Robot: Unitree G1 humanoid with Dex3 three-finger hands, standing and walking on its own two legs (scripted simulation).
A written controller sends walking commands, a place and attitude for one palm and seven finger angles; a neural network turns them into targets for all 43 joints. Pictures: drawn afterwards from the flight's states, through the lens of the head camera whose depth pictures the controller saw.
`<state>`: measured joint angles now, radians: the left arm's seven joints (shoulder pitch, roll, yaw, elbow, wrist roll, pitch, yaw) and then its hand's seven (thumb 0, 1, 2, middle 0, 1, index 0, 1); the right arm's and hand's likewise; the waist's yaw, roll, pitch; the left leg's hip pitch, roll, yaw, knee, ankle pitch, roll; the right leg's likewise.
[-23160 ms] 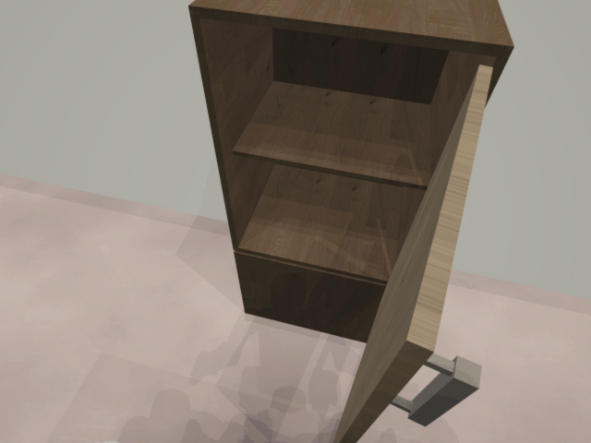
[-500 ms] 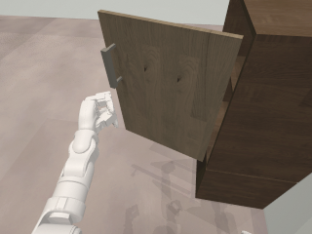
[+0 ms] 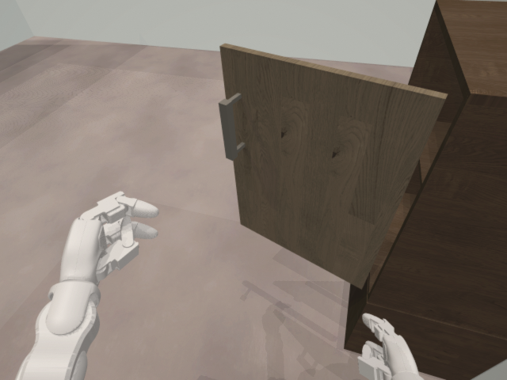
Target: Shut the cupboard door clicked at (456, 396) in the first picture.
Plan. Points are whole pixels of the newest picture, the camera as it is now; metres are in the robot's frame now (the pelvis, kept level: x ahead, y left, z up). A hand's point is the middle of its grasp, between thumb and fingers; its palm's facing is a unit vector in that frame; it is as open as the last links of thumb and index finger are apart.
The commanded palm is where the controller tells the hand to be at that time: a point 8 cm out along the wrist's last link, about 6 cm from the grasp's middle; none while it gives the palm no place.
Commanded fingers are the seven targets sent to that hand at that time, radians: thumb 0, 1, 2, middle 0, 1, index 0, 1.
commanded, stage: draw the hand back to the body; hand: left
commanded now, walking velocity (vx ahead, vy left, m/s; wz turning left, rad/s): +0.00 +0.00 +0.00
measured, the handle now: (234, 127) +0.63 +0.12 +0.07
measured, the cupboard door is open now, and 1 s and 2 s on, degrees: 72 72 72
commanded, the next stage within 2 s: step back with the hand held close in 0.66 s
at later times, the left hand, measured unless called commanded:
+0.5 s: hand (46, 283) +0.18 +0.27 +0.15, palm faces +0.44 -0.81 -0.39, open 7.2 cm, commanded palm +0.13 +0.31 +0.17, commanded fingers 0.00 0.90 0.90 -0.20 -0.30 -0.20 -0.30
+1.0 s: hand (56, 273) +0.19 +0.26 +0.15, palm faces +0.37 -0.80 -0.46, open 7.4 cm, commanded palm +0.14 +0.30 +0.17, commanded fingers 0.00 0.90 0.90 -0.20 -0.30 -0.20 -0.30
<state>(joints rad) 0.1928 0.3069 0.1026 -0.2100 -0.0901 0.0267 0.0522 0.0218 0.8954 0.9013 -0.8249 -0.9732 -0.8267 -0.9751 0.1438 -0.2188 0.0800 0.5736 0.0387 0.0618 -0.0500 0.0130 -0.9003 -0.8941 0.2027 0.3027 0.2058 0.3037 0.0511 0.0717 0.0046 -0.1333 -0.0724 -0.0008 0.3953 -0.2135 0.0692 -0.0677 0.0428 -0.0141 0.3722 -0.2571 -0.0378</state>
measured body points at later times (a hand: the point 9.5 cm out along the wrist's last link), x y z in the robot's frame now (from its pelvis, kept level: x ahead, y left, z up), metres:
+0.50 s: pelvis -0.01 +0.01 +0.00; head -0.03 -0.02 +0.45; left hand +0.15 +0.31 +0.17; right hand +0.18 -0.22 -0.09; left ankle +0.00 +0.07 -0.74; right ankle -0.03 -0.10 -0.74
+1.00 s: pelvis -0.01 +0.01 +0.00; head -0.01 -0.02 +0.45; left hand +0.17 +0.30 +0.18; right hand +0.17 -0.24 -0.10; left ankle +0.00 +0.07 -0.74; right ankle -0.03 -0.10 -0.74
